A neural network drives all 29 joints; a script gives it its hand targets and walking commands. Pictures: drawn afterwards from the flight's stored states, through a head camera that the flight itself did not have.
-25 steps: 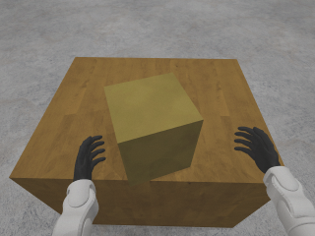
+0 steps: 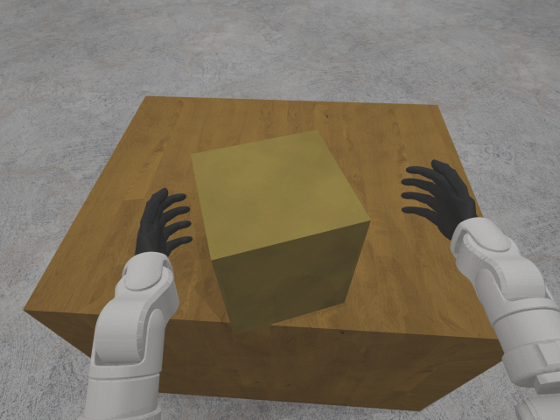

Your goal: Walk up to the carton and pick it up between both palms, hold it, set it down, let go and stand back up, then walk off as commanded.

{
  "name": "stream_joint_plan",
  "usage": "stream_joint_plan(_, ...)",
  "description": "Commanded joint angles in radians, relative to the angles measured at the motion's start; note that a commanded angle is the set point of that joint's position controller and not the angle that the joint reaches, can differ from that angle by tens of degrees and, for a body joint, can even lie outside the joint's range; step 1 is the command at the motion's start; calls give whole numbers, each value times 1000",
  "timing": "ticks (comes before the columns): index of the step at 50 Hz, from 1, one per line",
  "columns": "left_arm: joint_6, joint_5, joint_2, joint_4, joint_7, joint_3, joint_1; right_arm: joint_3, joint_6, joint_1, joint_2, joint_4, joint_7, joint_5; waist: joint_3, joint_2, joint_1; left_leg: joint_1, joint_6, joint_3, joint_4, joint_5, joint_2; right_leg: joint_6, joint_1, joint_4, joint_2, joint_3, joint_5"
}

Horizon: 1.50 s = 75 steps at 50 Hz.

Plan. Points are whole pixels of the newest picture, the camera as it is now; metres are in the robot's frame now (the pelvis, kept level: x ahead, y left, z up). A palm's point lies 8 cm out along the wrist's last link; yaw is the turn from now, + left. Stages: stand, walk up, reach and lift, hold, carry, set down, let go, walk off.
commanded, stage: reach and lift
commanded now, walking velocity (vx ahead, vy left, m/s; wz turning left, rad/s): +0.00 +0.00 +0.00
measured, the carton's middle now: (274, 235) +0.42 +0.08 -0.01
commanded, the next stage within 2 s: none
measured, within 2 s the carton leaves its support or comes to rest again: neither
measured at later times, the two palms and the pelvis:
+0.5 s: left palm (135, 208) +0.33 +0.24 +0.15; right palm (433, 144) +0.45 -0.13 +0.18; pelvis -0.01 +0.01 +0.00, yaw +0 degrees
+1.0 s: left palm (153, 214) +0.36 +0.24 +0.10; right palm (427, 166) +0.48 -0.14 +0.12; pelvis +0.00 +0.00 +0.00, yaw +0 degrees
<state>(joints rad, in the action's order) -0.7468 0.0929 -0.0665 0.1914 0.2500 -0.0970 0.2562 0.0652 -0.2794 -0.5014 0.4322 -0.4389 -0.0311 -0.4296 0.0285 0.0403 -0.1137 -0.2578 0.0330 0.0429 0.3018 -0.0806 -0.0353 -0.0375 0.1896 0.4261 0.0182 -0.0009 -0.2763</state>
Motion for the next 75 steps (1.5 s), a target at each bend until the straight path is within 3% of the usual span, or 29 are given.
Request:
stream_joint_plan(1,38,-2,-154,266,-35,-150,383,-45,56,-486,278,279,61,-46,-577,11,-17,354,21,13,122,459,40,76,-28,-55,43,51,739)
stream_joint_plan(7,13,-25,-184,152,-37,-200,435,2,35,-551,266,224,71,-74,-517,32,-70,278,11,27,98,365,41,77,-52,-60,42,57,672)
stream_joint_plan(14,5,-25,-198,-37,-11,-168,674,10,-35,-739,248,-26,31,-61,-438,-2,-93,213,-12,27,58,118,20,35,95,-119,44,52,183)
stream_joint_plan(18,18,-13,-174,-71,24,-121,781,-20,-55,-812,251,-174,-7,-31,-462,-55,-79,236,1,6,40,3,-1,16,173,-133,43,29,61)
stream_joint_plan(24,17,-16,-165,-140,44,-94,845,-52,-49,-878,263,-303,-31,15,-554,-67,-48,268,11,-10,68,37,-6,9,178,-126,49,8,106)
stream_joint_plan(29,30,9,-184,-123,29,-96,845,-57,-12,-922,278,-250,-23,1,-717,-52,-51,314,19,-6,134,261,4,22,147,-99,57,-3,301)
stream_joint_plan(33,39,-16,-175,-118,9,-117,773,-49,15,-881,268,-228,-7,-4,-757,-55,-60,339,24,-1,172,411,11,32,124,-82,61,-4,446)
stream_joint_plan(36,53,-37,-160,-95,-19,-137,690,-35,42,-822,260,-205,7,-6,-785,-45,-54,349,30,4,194,529,17,48,81,-59,65,-7,623)
stream_joint_plan(39,83,-57,-143,-87,-48,-146,643,-16,75,-789,233,-194,19,-8,-793,-48,-51,335,31,8,200,588,23,59,52,-46,60,-6,737)
stream_joint_plan(44,177,-65,-105,-128,-83,-137,589,2,145,-755,183,-207,17,9,-793,-23,-51,294,19,14,198,585,30,70,55,-32,56,-10,780)
stream_joint_plan(49,307,-80,-73,-263,-106,-138,552,11,229,-743,133,-293,-1,39,-756,-9,-76,257,7,20,191,528,28,63,100,-47,64,-16,651)
stream_joint_plan(53,455,-60,-61,-327,-98,-129,582,8,305,-783,117,-328,-30,46,-823,-2,-103,225,1,26,193,471,18,51,167,-53,71,-19,518)
stream_joint_plan(56,557,-52,-28,-389,-87,-96,597,-9,358,-784,106,-400,-53,64,-877,-24,-105,235,7,28,203,454,8,36,235,-60,77,-27,421)
stream_joint_plan(61,675,-37,-7,-536,-50,-45,659,-47,408,-833,107,-504,-88,106,-911,-44,-118,203,9,29,206,323,-6,8,386,-79,86,-45,141)
stream_joint_plan(68,770,-23,13,-648,-26,-7,693,-56,459,-855,105,-548,-97,129,-940,-23,-110,161,11,31,235,273,-5,14,443,-58,80,-49,102)
stream_joint_plan(72,798,-46,22,-647,-29,-22,697,-53,465,-835,96,-599,-100,133,-945,-37,-103,174,16,30,235,307,-8,14,433,-56,79,-51,144)
stream_joint_plan(75,810,-55,44,-613,-36,-23,669,-43,481,-810,77,-609,-100,127,-965,-52,-100,206,25,28,244,409,-6,16,417,-52,81,-54,237)
